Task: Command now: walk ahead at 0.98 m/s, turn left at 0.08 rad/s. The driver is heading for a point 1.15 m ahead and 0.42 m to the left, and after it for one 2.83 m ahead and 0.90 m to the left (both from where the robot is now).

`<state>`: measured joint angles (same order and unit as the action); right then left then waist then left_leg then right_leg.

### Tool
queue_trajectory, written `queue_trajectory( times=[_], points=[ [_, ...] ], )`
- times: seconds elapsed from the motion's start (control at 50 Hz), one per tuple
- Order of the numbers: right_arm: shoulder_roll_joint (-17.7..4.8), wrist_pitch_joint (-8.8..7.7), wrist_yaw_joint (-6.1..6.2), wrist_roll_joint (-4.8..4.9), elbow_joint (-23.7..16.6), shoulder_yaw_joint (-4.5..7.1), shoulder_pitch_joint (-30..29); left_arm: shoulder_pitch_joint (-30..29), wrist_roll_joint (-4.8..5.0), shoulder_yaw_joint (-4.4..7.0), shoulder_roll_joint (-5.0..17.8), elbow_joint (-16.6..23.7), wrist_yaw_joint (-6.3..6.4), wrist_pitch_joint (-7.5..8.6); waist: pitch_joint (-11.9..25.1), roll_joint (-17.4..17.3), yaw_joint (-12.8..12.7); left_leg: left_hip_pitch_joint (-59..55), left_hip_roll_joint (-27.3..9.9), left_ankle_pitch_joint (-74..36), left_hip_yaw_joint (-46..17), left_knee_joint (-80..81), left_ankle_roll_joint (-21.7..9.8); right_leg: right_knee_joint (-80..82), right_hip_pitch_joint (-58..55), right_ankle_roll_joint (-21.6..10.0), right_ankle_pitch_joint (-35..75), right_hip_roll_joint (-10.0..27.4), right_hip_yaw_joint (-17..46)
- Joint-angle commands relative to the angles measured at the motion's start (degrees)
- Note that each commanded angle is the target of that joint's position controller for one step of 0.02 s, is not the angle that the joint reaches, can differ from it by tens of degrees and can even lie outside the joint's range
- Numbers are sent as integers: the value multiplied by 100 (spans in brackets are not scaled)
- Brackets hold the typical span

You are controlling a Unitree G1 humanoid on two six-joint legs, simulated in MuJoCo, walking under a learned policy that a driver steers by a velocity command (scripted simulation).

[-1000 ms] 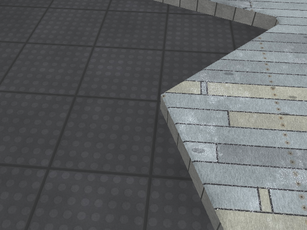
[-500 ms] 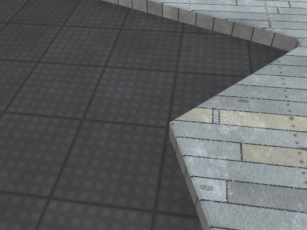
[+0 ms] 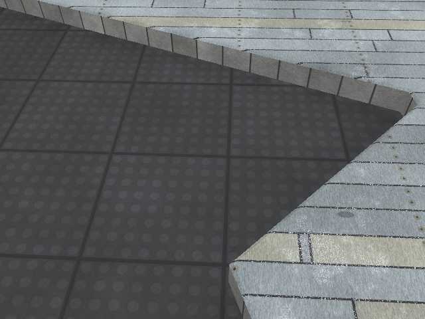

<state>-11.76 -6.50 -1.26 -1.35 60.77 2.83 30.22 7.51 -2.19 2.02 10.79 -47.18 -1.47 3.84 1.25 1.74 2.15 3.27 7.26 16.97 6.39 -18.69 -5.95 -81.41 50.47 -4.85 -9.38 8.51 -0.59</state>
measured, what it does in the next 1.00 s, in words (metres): walks ahead, turning left: right foot 0.13 m higher, then left foot 0.12 m lower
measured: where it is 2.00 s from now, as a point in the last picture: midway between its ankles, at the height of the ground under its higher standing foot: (28, 122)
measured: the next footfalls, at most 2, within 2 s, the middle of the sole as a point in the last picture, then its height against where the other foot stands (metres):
right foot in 0.18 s outside the picture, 0.13 m higher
left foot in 0.56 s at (181, 289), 0.12 m lower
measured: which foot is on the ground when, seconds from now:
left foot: down 0.00-0.24, up 0.26-0.54, down 0.56-0.94, up 0.96-1.00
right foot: up 0.00-0.16, down 0.18-0.54, up 0.56-0.92, down 0.94-1.00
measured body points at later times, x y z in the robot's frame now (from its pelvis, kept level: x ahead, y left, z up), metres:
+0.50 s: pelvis +0.46 +0.04 +0.06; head +0.47 +0.05 +0.51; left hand +0.39 +0.30 -0.08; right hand +0.75 -0.18 +0.02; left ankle +0.55 +0.13 -0.63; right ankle +0.37 -0.12 -0.61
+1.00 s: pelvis +0.89 +0.17 -0.02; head +0.91 +0.19 +0.43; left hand +0.95 +0.50 -0.07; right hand +1.07 -0.06 -0.15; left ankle +0.66 +0.12 -0.64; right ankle +1.05 +0.12 -0.74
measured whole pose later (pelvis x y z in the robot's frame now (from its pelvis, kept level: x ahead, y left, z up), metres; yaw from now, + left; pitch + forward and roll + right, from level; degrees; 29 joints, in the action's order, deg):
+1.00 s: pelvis +0.89 +0.17 -0.02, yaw +44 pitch +2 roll -2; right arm -16.6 -4.0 -0.6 1.0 49.4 5.5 24.9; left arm -1.8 -2.8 1.7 12.1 -36.3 0.6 4.7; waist -0.6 -1.7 5.7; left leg 12.1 7.0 22.5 -10.2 -66.8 -7.2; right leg -37.8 28.3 1.9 -11.5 1.2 -0.7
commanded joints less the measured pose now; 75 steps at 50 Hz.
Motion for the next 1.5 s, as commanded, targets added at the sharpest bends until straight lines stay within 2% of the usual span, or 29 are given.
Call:
queue_trajectory(
  times=[0.02, 0.1, 0.2, 0.24, 0.26, 0.3, 0.38, 0.46, 0.52, 0.56, 0.6, 0.64, 0.66, 0.68, 0.7, 0.76, 0.8, 0.9, 0.94, 0.96, 0.98, 1.02, 1.1, 1.26, 1.32, 1.36, 1.4, 1.44, 1.5],
  points=[
    [-307, -165, 51, 81, -277, -65, 88, -747, -54, -126, 30, 717, 87, -3, -1144, -212, -306, 284, -1800, -437, -1810, 1229, -901, -1173, 1875, -31, -422, 174, 50],
    [-551, -142, 386, -49, -164, -55, 873, -2037, -83, -361, 35, 1592, -42, 141, -890, 137, -17, -1197, -1848, -2098, -1952, 1108, -929, -324, 2765, -107, -1401, 101, -76],
    [-555, 1, 245, 261, -416, -25, 616, -182, 30, -311, 351, 1235, 81, 198, 990, 166, -754, 878, -1481, -8638, -1362, -1406, -463, 1897, -4120, -644, -855, -847, 205],
    [-736, -37, 30, 410, -739, 90, -68, 1824, -40, 92, 1012, 908, 149, 390, 2926, 791, -1809, 2909, -637, -3723, -1200, -5626, 301, 4291, -7155, -793, -2309, 1124, 3069],
    [-572, -65, -87, 287, -1161, 130, -1039, 2212, -79, 170, 1200, 430, 205, 410, 2793, 1225, -1825, 3257, -416, -424, -1427, -6373, 197, 4862, -6832, -416, -1929, 1524, 3593],
    [-380, 10, -49, 26, -1691, 218, -2134, 1309, -79, 208, 779, 5, 413, 438, 788, 322, -1211, 4286, -1058, -1022, -1428, -6381, -118, 4595, -5126, -41, -1648, 1460, 2751],
    [148, 570, -155, 109, -2171, 185, -1960, -277, -111, -13, -384, -193, 564, 600, -627, -58, 376, 3071, -1267, -1768, -1283, -4658, 116, 4690, -1773, 727, -2291, 981, 640],
    [-288, 851, -268, 153, -1721, 240, -294, -893, 99, 333, 624, -207, 319, 826, -343, -196, 1440, 16, -642, -3853, 743, -3006, 177, 4541, -921, 522, -2132, 170, -1433],
    [-918, 804, -52, -125, -1111, 443, 795, -437, 157, 404, 721, -351, 195, 593, 208, -69, 1694, -294, -818, -3205, 642, -1826, -300, 2042, -3106, 296, 914, 62, -1400],
    [-1243, 713, -54, -133, -706, 590, 1603, -1242, 181, 310, 315, -62, 327, 217, -189, -1142, 2450, -981, -1204, -3152, -327, -216, -1249, -2911, -1853, 246, -1581, -560, -1298],
    [-826, 427, -43, -17, -730, 108, 507, -647, -181, -104, -796, 1182, 248, 241, -477, -1845, 159, -1009, -873, -6177, -2215, -1830, -759, -3756, 892, 230, -2766, -693, -299],
    [-1031, 331, 108, 4, -1120, 238, -11, -230, -403, -144, -174, 1043, 175, 319, -2, -16, -102, -902, -1522, -3177, -4116, -740, -1304, -3273, 1398, 533, -2337, -383, 23],
    [-1966, 264, 287, -59, -1486, 459, -739, 205, -362, -122, 94, 1170, 132, 340, 523, -436, -559, -579, -2516, -873, -6215, 337, -1973, -2452, 1319, 719, -2266, -287, 504],
    [-1956, 137, 297, -14, -1356, 524, -449, -403, -419, 1, 646, 1032, 121, 291, 165, 482, -237, -229, -2683, 83, -6687, 526, -2184, -2407, 1535, 757, -2750, -117, 657],
    [-1575, 38, 256, -125, -1210, 419, -184, -1169, -355, 45, 862, 1186, 119, 223, -366, 1254, -26, 164, -2536, 507, -6225, 306, -2085, -1506, 1714, 697, -2234, 28, 901],
    [-840, -26, 275, 56, -1107, 203, -183, -2410, -24, -129, 635, 1806, 51, 128, -1161, 720, 57, 1711, -1386, 323, -4509, 907, -1533, 2153, 285, 748, 31, 12, 721],
    [-864, -2, 160, 167, -1273, 228, -516, -2219, 121, -201, 341, 1775, -32, 32, -688, -279, 125, 2356, -859, -1414, -3403, 808, -1080, 3490, -2150, 776, 1271, -362, 306],
    [-1276, 52, 9, 179, -1210, 436, -259, -533, 194, 89, 812, 1381, 221, 63, 467, -254, -394, 535, -608, -4399, -2943, -1562, -393, 5240, -4329, 518, 597, -1106, 6],
    [-670, -28, -19, 145, -1590, 344, -820, 1892, -44, 409, 1503, 941, 392, 123, 1836, 152, -1446, 2265, -173, -1616, -2395, -4791, -237, 4755, -7163, 237, -1474, 501, 1432],
    [-188, 8, 25, 453, -2001, 189, -275, 1398, -181, 438, 1780, 954, 312, 133, 2369, 1956, -661, 3554, 128, 924, -1835, -6160, -78, 6245, -7598, -270, -2662, 1894, 4701],
    [-484, 157, 118, 307, -1905, 164, -432, 637, -165, 445, 1294, 1086, 236, 75, 1504, 1469, -475, 4291, -446, 427, -1478, -6546, -116, 6601, -6721, -415, -4094, 1774, 5025],
    [-524, 329, 7, 8, -1938, 165, -1125, 318, -91, 261, 511, 947, 184, 49, 199, 241, -451, 4342, -878, -78, -1146, -6198, -64, 6638, -5264, -289, -2593, 1255, 3030],
    [-254, 583, -302, -138, -2473, 28, -1824, 978, 51, 210, 436, 238, 98, 244, -329, 351, -213, 4323, -1354, -253, -1163, -5796, -9, 6947, -4278, -43, -578, 940, 1186],
    [-590, 404, -444, -124, -3076, -180, -3364, 1627, 156, 231, 1249, -154, 32, 321, -999, -33, -195, 2850, -805, -1626, -255, -2403, -149, 7994, -3836, -220, 2285, 501, -518],
    [-877, 353, -299, -127, -2796, -91, -2776, 1941, 170, 229, 1683, -276, 89, 258, 73, 206, 133, 1281, -246, -1096, 2, -2046, -281, 6412, -4947, -301, 6068, 392, -546],
    [-1259, 243, -90, -269, -2293, 55, -831, 1774, 181, 273, 2011, -299, 137, 181, 749, 514, 1275, -850, -456, -415, -334, -1348, -448, 3546, -4060, -275, 5738, 324, -644],
    [-2020, 187, 114, -351, -2254, 258, -348, 2388, 367, 82, 844, 228, 24, 141, 2607, -1028, 617, -3141, -3406, 1594, -4869, -477, -708, -53, -1193, -265, -1791, -789, 339],
    [-1409, 146, 122, -193, -1960, 140, -834, 1375, 312, 161, 1032, 370, 43, 117, 589, -370, 388, -1345, -2817, 480, -3392, 32, -335, 197, -585, -273, -710, -418, 484],
    [-810, 56, 106, -8, -1839, 17, -1359, 1798, 153, 122, 658, 92, -84, -141, -108, -811, -290, 256, -2245, -78, -1840, 696, -54, 665, -1231, -30, -394, -76, 440]
  ],
)
Velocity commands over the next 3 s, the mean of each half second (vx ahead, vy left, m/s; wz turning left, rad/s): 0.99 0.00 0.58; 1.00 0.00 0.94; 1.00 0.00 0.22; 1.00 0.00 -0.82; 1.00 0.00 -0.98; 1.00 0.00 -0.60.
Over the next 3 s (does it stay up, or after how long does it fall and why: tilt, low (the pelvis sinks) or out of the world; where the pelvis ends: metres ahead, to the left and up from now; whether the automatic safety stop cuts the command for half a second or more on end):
stays up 2.36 0.86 0.00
